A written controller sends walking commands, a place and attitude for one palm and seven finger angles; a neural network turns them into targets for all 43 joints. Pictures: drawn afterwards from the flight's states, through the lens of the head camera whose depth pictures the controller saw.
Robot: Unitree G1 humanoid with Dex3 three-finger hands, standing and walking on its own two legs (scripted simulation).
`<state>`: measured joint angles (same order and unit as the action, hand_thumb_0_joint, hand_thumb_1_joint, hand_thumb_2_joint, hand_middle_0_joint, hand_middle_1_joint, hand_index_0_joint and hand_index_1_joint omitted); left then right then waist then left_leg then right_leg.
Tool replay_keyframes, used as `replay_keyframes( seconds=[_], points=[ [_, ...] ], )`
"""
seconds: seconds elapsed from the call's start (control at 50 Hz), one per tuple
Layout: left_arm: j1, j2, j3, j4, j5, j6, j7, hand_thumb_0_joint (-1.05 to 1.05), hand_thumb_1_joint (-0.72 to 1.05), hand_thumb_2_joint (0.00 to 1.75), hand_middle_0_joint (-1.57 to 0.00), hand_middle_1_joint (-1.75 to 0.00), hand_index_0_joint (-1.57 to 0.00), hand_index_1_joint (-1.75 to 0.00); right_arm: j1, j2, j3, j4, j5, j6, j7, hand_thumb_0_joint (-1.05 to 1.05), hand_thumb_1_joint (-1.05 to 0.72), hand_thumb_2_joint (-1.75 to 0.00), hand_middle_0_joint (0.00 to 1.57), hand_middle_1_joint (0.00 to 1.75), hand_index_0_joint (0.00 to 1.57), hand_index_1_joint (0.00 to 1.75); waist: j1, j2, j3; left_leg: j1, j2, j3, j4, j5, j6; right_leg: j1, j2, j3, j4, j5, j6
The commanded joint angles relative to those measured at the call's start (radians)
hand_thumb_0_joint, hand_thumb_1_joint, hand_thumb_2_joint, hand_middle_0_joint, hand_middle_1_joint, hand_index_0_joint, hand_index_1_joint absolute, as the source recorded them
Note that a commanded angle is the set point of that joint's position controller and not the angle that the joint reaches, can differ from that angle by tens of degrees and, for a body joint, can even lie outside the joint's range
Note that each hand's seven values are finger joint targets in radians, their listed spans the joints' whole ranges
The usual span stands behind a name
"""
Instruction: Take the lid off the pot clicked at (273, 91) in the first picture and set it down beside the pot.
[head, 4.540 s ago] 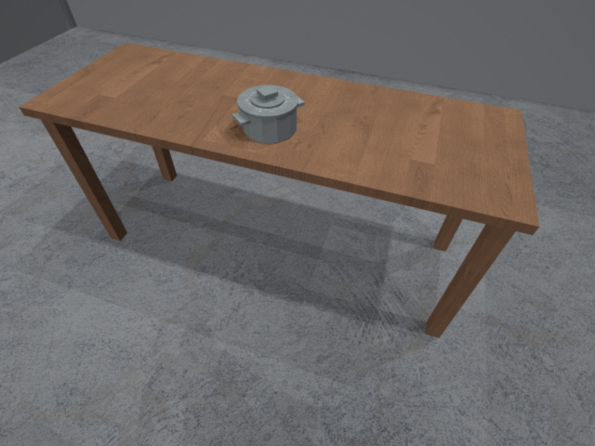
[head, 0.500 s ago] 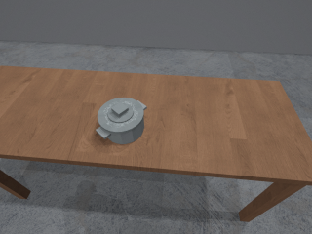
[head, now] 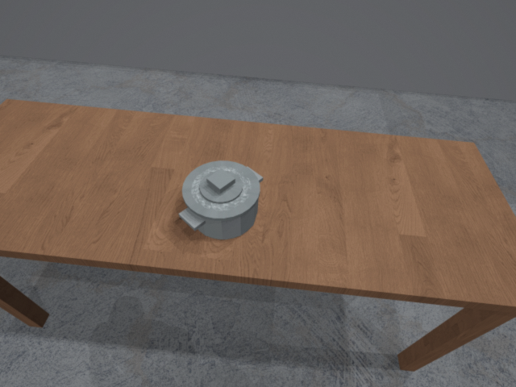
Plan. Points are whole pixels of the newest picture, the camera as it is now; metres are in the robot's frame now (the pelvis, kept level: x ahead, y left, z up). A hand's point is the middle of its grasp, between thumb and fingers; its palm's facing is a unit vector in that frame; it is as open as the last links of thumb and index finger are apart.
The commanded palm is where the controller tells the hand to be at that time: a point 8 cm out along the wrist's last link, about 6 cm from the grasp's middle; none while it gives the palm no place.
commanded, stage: look again from close up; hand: left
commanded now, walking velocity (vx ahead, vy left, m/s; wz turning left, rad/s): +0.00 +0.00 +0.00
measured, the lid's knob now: (221, 180) +0.50 +0.11 +0.00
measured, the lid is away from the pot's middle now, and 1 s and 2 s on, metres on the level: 0.00 0.00 0.00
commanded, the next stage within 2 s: lift the closed hand beside the body in 0.42 s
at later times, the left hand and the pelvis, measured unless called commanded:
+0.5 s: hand out of the picture -0.02 +0.16 -0.18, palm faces +0.02 -0.99 -0.15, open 7.4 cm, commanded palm none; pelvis +0.00 +0.00 +0.00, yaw +0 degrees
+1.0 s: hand out of the picture +0.09 +0.19 -0.08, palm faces +0.25 -0.93 -0.26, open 3.7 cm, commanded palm +0.06 +0.24 -0.05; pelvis -0.03 -0.03 +0.00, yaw +2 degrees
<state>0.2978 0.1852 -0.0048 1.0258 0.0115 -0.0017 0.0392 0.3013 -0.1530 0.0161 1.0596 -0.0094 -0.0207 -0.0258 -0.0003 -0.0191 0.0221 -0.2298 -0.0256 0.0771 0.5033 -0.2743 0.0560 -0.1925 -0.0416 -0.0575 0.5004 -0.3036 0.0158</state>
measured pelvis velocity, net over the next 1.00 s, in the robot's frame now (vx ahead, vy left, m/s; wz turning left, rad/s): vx -0.03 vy -0.03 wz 0.04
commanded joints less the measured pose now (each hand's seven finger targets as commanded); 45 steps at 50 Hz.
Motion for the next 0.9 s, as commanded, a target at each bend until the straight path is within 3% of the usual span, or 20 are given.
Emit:
replay_keyframes(
  seconds=[0.0, 0.34, 0.48, 0.5, 0.52, 0.54, 0.56, 0.58, 0.6, 0.62, 0.64, 0.66, 0.7, 0.72, 0.74, 0.78, 0.8, 0.82, 0.84, 0.88],
  points=[
    [0.086, 0.077, 0.009, -0.028, 0.003, -0.011, 0.007, 0.0, 0.9, 0.9, -0.2, -0.3, -0.2, -0.3, 0.037, -0.112, -0.022, -0.042, 0.0, -0.021, -0.002, 0.0, -0.9, -0.9, 0.2, 0.3, 0.2, 0.3, 0.012, 0.037, -0.006, 0.03, 0.138, -0.161, -0.111, 0.259, 0.0, -0.013, -0.061, 0.07, -0.065, 0.146, -0.05],
    [0.117, 0.067, -0.001, 0.013, 0.005, -0.014, 0.008, 0.0, 0.9, 0.9, -0.2, -0.3, -0.2, -0.3, 0.033, -0.094, -0.022, -0.001, 0.007, -0.02, -0.004, 0.0, -0.9, -0.9, 0.2, 0.3, 0.2, 0.3, 0.01, 0.008, 0.029, 0.059, 0.134, -0.147, -0.131, 0.247, 0.002, -0.017, -0.074, 0.075, -0.107, 0.171, -0.046],
    [0.13, 0.055, -0.003, 0.026, 0.005, -0.014, 0.009, 0.0, 0.9, 0.9, -0.2, -0.3, -0.2, -0.3, 0.036, -0.087, -0.022, 0.013, 0.007, -0.018, -0.003, 0.0, -0.9, -0.9, 0.2, 0.3, 0.2, 0.3, 0.011, 0.024, 0.052, 0.048, 0.131, -0.14, -0.141, 0.2, -0.001, -0.026, -0.081, 0.081, -0.121, 0.154, -0.046],
    [0.132, 0.076, -0.004, 0.059, 0.02, -0.033, 0.039, 0.0, 0.9, 0.9, -0.2, -0.3, -0.2, -0.3, -0.039, -0.136, -0.02, -0.052, 0.009, -0.016, 0.002, 0.0, -0.9, -0.9, 0.2, 0.3, 0.2, 0.3, 0.018, 0.052, 0.085, -0.007, 0.142, -0.119, 0.012, 0.395, -0.034, -0.057, -0.094, 0.109, -0.119, 0.326, -0.035],
    [-0.537, 0.213, -0.028, -1.231, -0.104, -0.183, 0.048, 0.0, 0.9, 0.9, -0.24, -0.35, -0.24, -0.35, -0.017, -0.237, -0.04, -0.382, 0.083, -0.195, 0.011, 0.0, -0.9, -0.9, 0.2, 0.3, 0.2, 0.3, -0.001, 0.202, -0.364, 0.221, 0.052, -0.161, -0.114, 0.357, -0.094, 0.043, -0.014, 0.032, -0.047, 0.281, -0.057],
    [-0.365, 0.294, 0.034, -1.202, -0.069, -0.13, 0.127, 0.0, 0.9, 0.9, -0.29, -0.4, -0.29, -0.4, -0.097, -0.17, -0.021, -0.347, 0.101, -0.266, -0.02, 0.0, -0.9, -0.9, 0.2, 0.3, 0.2, 0.3, -0.011, 0.225, -0.304, 0.241, 0.07, -0.132, -0.087, 0.306, -0.091, 0.004, 0.004, 0.037, -0.006, 0.21, -0.06],
    [-0.139, 0.143, -0.042, -1.041, -0.055, -0.059, 0.135, 0.0, 0.9, 0.9, -0.33, -0.44, -0.33, -0.44, -0.095, -0.18, -0.018, -0.319, 0.094, -0.28, -0.038, 0.0, -0.9, -0.9, 0.2, 0.3, 0.2, 0.3, 0.009, 0.235, -0.305, 0.206, 0.088, -0.142, -0.109, 0.283, -0.105, -0.031, 0.006, 0.005, 0.002, 0.14, -0.069],
    [0.095, -0.005, -0.09, -0.837, -0.062, 0.031, 0.136, 0.0, 0.9, 0.9, -0.38, -0.49, -0.38, -0.49, -0.112, -0.162, -0.021, -0.289, 0.108, -0.272, -0.032, 0.0, -0.9, -0.9, 0.2, 0.3, 0.2, 0.3, -0.002, 0.149, -0.178, 0.155, 0.082, -0.154, -0.134, 0.256, -0.093, -0.042, 0.007, -0.017, -0.03, 0.15, -0.06],
    [0.08, -0.027, -0.105, -0.88, -0.058, 0.039, 0.128, 0.0, 0.9, 0.9, -0.42, -0.54, -0.42, -0.54, -0.106, -0.178, -0.018, -0.319, 0.083, -0.279, -0.019, 0.0, -0.9, -0.9, 0.2, 0.3, 0.2, 0.3, 0.006, 0.136, -0.122, 0.151, 0.064, -0.159, -0.137, 0.264, -0.086, -0.024, 0.019, -0.029, -0.051, 0.168, -0.054],
    [0.153, -0.096, -0.16, -0.781, -0.024, 0.046, 0.111, 0.0, 0.9, 0.9, -0.46, -0.59, -0.46, -0.59, -0.125, -0.192, -0.022, -0.343, 0.065, -0.282, -0.01, 0.0, -0.9, -0.9, 0.2, 0.3, 0.2, 0.3, -0.001, 0.084, -0.042, 0.109, 0.059, -0.153, -0.127, 0.24, -0.068, -0.061, 0.023, -0.039, -0.068, 0.158, -0.046],
    [0.23, -0.13, -0.167, -0.649, -0.006, 0.049, 0.101, 0.0, 0.9, 0.9, -0.51, -0.64, -0.51, -0.64, -0.122, -0.2, -0.043, -0.363, 0.059, -0.269, 0.005, 0.0, -0.9, -0.9, 0.2, 0.3, 0.2, 0.3, -0.001, -0.009, -0.011, 0.045, 0.061, -0.153, -0.109, 0.228, -0.054, -0.081, 0.027, -0.046, -0.07, 0.148, -0.044],
    [0.269, -0.116, -0.136, -0.566, 0.003, 0.051, 0.087, 0.0, 0.9, 0.9, -0.55, -0.68, -0.55, -0.68, -0.121, -0.201, -0.059, -0.387, 0.049, -0.236, 0.017, 0.0, -0.9, -0.9, 0.2, 0.3, 0.2, 0.3, 0.009, -0.13, 0.051, -0.018, 0.064, -0.148, -0.095, 0.206, -0.048, -0.114, 0.034, -0.058, -0.059, 0.13, -0.043],
    [0.411, -0.007, 0.013, -0.551, 0.004, 0.028, 0.052, 0.0, 0.9, 0.9, -0.64, -0.78, -0.64, -0.78, -0.188, -0.204, -0.088, -0.445, 0.049, -0.183, 0.028, 0.0, -0.9, -0.9, 0.2, 0.3, 0.2, 0.3, 0.057, -0.237, 0.089, -0.098, 0.056, -0.119, -0.105, 0.113, -0.053, -0.114, 0.032, -0.057, -0.064, 0.066, -0.042],
    [0.458, 0.069, 0.103, -0.6, -0.007, 0.004, 0.041, 0.0, 0.9, 0.9, -0.68, -0.83, -0.68, -0.83, -0.213, -0.202, -0.092, -0.479, 0.052, -0.167, 0.028, 0.0, -0.9, -0.9, 0.2, 0.3, 0.2, 0.3, 0.078, -0.234, 0.079, -0.121, 0.05, -0.103, -0.109, 0.074, -0.055, -0.092, 0.025, -0.045, -0.072, 0.027, -0.044],
    [0.492, 0.146, 0.189, -0.647, -0.021, -0.015, 0.039, 0.0, 0.9, 0.9, -0.73, -0.88, -0.73, -0.88, -0.233, -0.198, -0.092, -0.509, 0.058, -0.154, 0.024, 0.0, -0.9, -0.9, 0.2, 0.3, 0.2, 0.3, 0.099, -0.179, 0.058, -0.127, 0.044, -0.091, -0.109, 0.065, -0.061, -0.057, 0.016, -0.039, -0.072, 0.02, -0.049],
    [0.331, 0.214, 0.216, -0.911, -0.035, -0.072, 0.034, 0.0, 0.9, 0.9, -0.82, -0.97, -0.82, -0.97, -0.245, -0.194, -0.074, -0.599, 0.058, -0.152, 0.016, 0.0, -0.9, -0.9, 0.2, 0.3, 0.2, 0.3, 0.08, -0.033, -0.01, -0.079, 0.034, -0.075, -0.109, 0.028, -0.059, -0.042, 0.01, -0.007, -0.068, 0.011, -0.047],
    [0.239, 0.201, 0.196, -0.988, -0.037, -0.091, 0.035, 0.0, 0.9, 0.9, -0.86, -1.02, -0.86, -1.02, -0.238, -0.183, -0.066, -0.615, 0.055, -0.155, 0.009, 0.0, -0.9, -0.9, 0.2, 0.3, 0.2, 0.3, 0.061, 0.062, -0.037, -0.044, 0.032, -0.068, -0.104, 0.015, -0.053, -0.048, 0.008, 0.007, -0.069, 0.018, -0.045],
    [0.181, 0.187, 0.181, -1.008, -0.038, -0.097, 0.04, 0.0, 0.9, 0.9, -0.9, -1.07, -0.9, -1.07, -0.225, -0.174, -0.061, -0.62, 0.052, -0.153, 0.001, 0.0, -0.9, -0.9, 0.2, 0.3, 0.2, 0.3, 0.043, 0.094, -0.031, -0.032, 0.032, -0.066, -0.1, -0.005, -0.049, -0.066, 0.01, 0.013, -0.075, 0.016, -0.043],
    [0.108, 0.187, 0.171, -1.0, -0.033, -0.097, 0.047, 0.0, 0.9, 0.9, -0.95, -1.12, -0.95, -1.12, -0.212, -0.175, -0.057, -0.621, 0.049, -0.146, -0.009, 0.0, -0.9, -0.9, 0.2, 0.3, 0.2, 0.3, 0.02, 0.122, 0.008, -0.043, 0.032, -0.067, -0.09, -0.046, -0.048, -0.106, 0.011, 0.014, -0.089, -0.004, -0.039],
    [0.016, 0.14, 0.121, -0.955, -0.032, -0.1, 0.051, 0.0, 0.9, 0.9, -1.04, -1.21, -1.04, -1.21, -0.196, -0.175, -0.051, -0.623, 0.051, -0.139, -0.023, 0.0, -0.9, -0.9, 0.2, 0.3, 0.2, 0.3, -0.013, 0.115, 0.036, -0.039, 0.022, -0.068, -0.074, -0.104, -0.04, -0.156, 0.017, 0.022, -0.106, -0.052, -0.037]
  ],
)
